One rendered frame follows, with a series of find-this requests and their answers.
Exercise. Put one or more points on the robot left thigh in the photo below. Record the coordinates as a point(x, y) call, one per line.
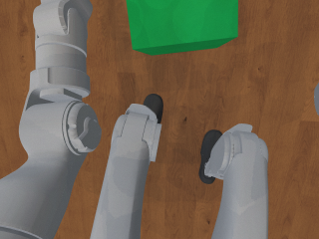
point(120, 206)

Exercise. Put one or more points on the left robot forearm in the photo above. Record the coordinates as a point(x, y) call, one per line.
point(61, 34)

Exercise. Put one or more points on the carton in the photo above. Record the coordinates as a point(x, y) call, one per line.
point(160, 27)

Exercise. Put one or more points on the robot left upper arm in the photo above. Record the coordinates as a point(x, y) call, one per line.
point(57, 138)

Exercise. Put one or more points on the robot left shin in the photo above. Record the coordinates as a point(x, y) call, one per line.
point(134, 108)

